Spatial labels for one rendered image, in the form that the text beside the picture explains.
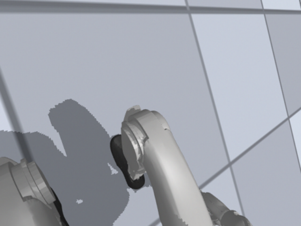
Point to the right robot hand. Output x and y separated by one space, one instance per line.
215 207

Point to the right robot foot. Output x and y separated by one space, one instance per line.
121 162

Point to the right robot arm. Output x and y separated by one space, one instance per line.
233 218

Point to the left robot foot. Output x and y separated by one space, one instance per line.
59 209

